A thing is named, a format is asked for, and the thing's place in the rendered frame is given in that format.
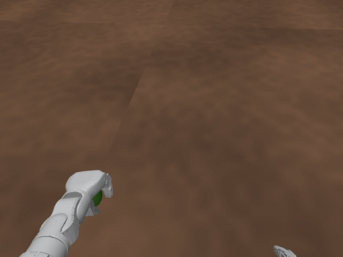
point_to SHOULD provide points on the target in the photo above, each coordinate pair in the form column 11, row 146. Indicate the ball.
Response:
column 97, row 198

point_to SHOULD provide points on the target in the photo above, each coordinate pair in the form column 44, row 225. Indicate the right robot hand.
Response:
column 281, row 252

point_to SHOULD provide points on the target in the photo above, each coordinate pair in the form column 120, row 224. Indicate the left robot arm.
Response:
column 61, row 229

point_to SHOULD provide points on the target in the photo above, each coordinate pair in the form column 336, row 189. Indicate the left robot hand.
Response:
column 91, row 182

